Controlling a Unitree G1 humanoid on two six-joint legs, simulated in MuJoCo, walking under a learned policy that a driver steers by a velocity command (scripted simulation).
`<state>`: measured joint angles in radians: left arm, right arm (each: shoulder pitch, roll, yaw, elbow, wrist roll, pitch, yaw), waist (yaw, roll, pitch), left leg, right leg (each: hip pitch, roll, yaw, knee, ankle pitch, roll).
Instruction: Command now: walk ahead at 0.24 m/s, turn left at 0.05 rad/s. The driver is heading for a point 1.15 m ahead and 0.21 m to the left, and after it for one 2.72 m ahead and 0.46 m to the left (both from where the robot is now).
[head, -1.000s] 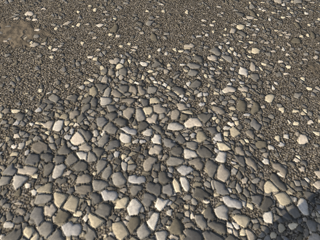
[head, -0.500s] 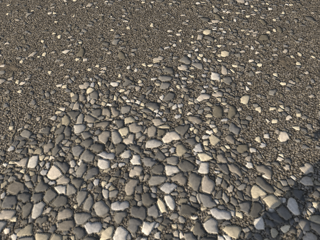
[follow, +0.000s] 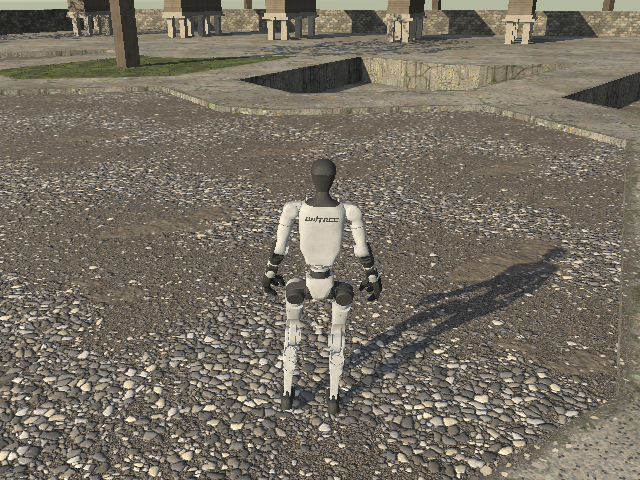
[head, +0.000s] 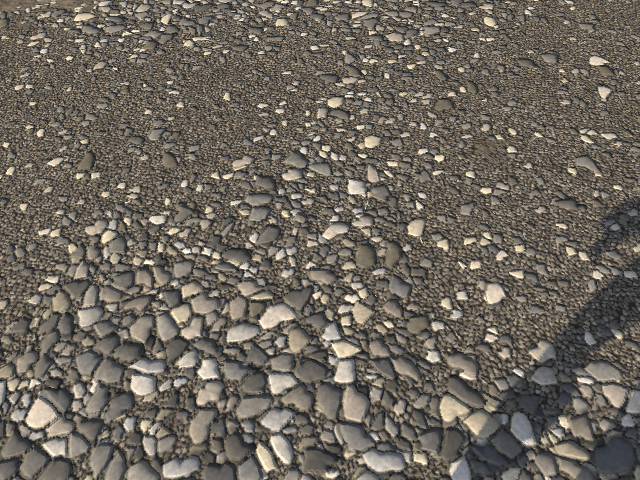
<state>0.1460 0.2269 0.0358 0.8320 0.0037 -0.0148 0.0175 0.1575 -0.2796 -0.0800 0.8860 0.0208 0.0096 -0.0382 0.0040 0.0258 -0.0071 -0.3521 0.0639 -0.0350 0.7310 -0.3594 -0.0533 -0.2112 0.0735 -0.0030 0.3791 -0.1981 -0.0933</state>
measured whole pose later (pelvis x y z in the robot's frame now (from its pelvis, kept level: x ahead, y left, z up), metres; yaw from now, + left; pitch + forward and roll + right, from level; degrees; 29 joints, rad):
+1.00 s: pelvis +0.45 +0.13 +0.00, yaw +15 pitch +1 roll -2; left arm 0.30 0.27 0.05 0.87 0.00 -0.10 -0.03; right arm 0.18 -0.30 -0.05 0.78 0.00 -0.07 -0.01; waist 0.04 0.04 0.03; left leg -0.66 0.14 -0.05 0.97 -0.19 0.00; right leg -0.14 0.08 -0.05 0.27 -0.15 -0.07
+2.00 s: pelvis +0.81 +0.25 -0.01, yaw -11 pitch +3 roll +1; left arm 0.16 0.29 0.08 0.64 0.01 0.03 0.02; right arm 0.09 -0.30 -0.06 0.75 0.00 0.01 -0.03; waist 0.02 0.02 0.04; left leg -0.53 0.03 -0.07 0.88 -0.37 -0.07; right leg -0.41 0.09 0.08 0.47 -0.11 -0.07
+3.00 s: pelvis +0.99 +0.24 -0.01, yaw -7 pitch +2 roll -1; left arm 0.30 0.26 0.06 0.80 -0.01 -0.02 0.05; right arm 0.12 -0.27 -0.05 0.68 0.02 -0.02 0.04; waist 0.05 0.03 0.05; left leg -0.58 0.02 0.02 0.69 -0.14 -0.01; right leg -0.04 0.01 -0.10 0.35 -0.34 -0.02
